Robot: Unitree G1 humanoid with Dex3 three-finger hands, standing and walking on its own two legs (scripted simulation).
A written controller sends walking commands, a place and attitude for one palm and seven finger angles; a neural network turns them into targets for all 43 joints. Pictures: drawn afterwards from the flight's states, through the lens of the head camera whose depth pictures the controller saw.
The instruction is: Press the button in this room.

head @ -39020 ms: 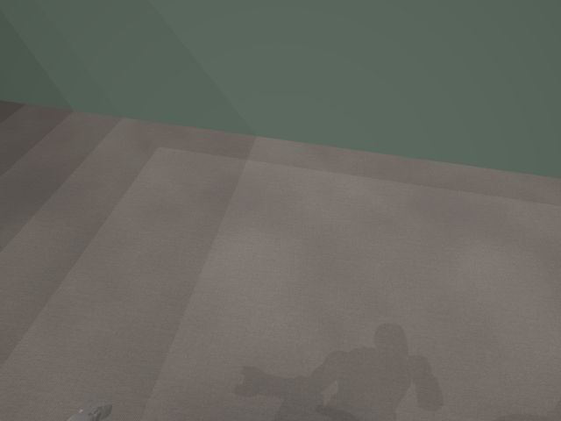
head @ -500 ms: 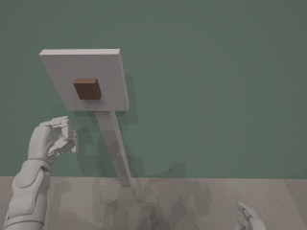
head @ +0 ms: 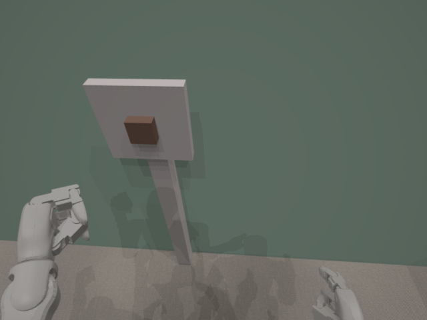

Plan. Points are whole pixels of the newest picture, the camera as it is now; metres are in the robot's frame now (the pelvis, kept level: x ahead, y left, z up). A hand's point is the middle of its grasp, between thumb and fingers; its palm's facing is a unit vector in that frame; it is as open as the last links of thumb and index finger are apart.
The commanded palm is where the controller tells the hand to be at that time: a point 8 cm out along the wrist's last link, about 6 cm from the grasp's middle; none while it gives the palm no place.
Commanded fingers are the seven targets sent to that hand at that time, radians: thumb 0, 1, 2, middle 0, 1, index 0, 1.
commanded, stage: draw the hand back to the body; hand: left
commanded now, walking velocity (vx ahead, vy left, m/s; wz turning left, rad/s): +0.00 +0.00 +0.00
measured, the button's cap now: (142, 129) +0.49 +0.23 +0.10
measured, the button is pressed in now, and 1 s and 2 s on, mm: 0 0 0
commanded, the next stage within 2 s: step back with the hand held close in 0.60 s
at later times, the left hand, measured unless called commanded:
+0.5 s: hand (54, 235) +0.18 +0.25 +0.15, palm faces +0.42 -0.82 -0.38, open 3.1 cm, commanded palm +0.13 +0.28 +0.17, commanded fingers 0.00 0.90 0.90 -1.30 -1.50 -1.30 -1.50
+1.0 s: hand (59, 239) +0.18 +0.25 +0.14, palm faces +0.30 -0.84 -0.46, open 3.1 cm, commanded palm +0.12 +0.29 +0.17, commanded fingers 0.00 0.90 0.90 -1.30 -1.50 -1.30 -1.50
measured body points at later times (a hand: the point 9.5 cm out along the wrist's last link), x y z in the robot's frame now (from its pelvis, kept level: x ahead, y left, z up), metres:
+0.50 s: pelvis +0.01 +0.01 +0.00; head -0.01 -0.01 +0.45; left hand +0.15 +0.29 +0.18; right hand +0.21 -0.21 -0.08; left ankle +0.01 +0.12 -0.74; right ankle -0.01 -0.11 -0.74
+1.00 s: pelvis -0.01 +0.01 +0.00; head +0.01 +0.01 +0.45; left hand +0.16 +0.29 +0.17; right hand +0.17 -0.23 -0.08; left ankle +0.01 +0.12 -0.74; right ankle -0.01 -0.11 -0.74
